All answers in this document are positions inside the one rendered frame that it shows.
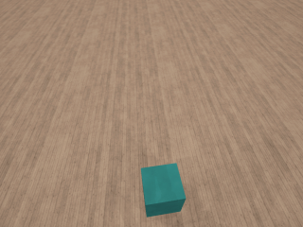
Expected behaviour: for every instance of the carton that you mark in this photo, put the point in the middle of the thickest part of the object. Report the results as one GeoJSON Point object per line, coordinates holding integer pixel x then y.
{"type": "Point", "coordinates": [163, 189]}

